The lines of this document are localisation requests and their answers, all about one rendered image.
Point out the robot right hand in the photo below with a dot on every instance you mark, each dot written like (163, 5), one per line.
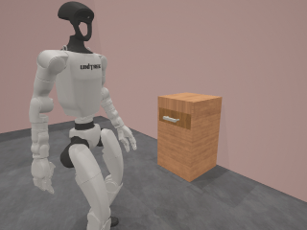
(42, 170)

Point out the left robot forearm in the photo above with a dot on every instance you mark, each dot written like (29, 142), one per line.
(111, 112)

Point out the right robot forearm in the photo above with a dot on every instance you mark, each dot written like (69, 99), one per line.
(39, 131)

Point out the drawer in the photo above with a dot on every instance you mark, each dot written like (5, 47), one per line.
(184, 118)

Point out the robot left hand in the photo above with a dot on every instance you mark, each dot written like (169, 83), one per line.
(123, 133)

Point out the robot torso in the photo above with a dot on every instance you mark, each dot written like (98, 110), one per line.
(79, 90)

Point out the cabinet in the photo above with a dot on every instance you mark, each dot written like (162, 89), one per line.
(189, 153)

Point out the robot right shin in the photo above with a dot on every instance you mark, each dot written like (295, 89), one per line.
(95, 224)

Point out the robot left upper arm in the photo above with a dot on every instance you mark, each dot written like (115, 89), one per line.
(104, 91)

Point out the handle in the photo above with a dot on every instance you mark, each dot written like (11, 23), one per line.
(170, 119)

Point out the robot right upper arm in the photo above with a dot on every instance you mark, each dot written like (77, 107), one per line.
(49, 64)

